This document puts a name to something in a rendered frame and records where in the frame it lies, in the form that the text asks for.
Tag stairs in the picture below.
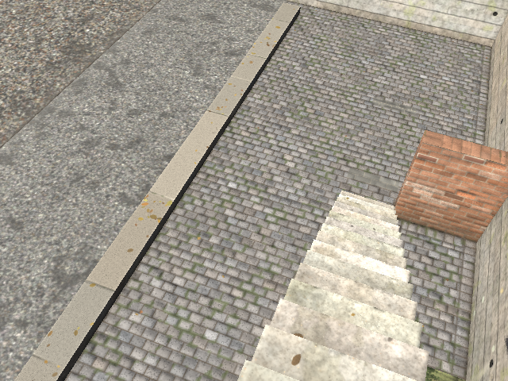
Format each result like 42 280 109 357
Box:
237 190 429 381

